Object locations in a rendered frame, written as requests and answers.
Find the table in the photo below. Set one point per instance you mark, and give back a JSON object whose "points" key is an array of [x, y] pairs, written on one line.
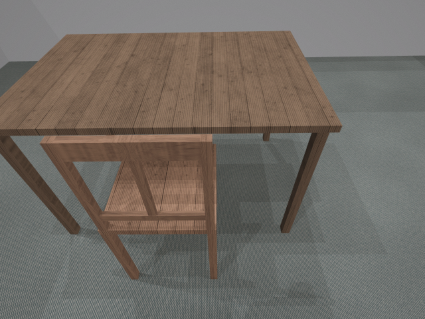
{"points": [[247, 82]]}

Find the chair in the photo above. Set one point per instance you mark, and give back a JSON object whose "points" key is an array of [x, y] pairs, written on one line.
{"points": [[166, 184]]}

